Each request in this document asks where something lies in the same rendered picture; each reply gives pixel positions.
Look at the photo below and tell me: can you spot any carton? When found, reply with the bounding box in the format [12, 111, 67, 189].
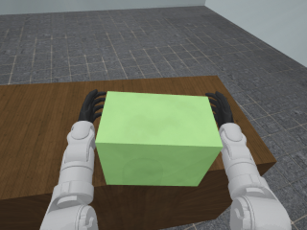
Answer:
[95, 91, 224, 187]

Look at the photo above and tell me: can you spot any right robot upper arm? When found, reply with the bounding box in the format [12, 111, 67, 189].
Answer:
[229, 195, 291, 230]

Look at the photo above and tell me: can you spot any left robot forearm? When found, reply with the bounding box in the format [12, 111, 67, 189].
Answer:
[39, 121, 96, 230]

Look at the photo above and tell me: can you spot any right robot hand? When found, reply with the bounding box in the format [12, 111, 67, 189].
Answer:
[205, 91, 234, 128]

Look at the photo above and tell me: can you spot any right robot forearm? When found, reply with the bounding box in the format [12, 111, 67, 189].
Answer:
[219, 123, 292, 230]

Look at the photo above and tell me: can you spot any pedestal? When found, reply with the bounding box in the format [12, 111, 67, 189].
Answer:
[0, 75, 277, 230]

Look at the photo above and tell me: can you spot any left robot hand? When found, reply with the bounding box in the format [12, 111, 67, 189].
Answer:
[78, 89, 106, 124]

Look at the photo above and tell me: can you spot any left robot upper arm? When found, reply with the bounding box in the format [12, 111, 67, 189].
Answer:
[40, 204, 99, 230]

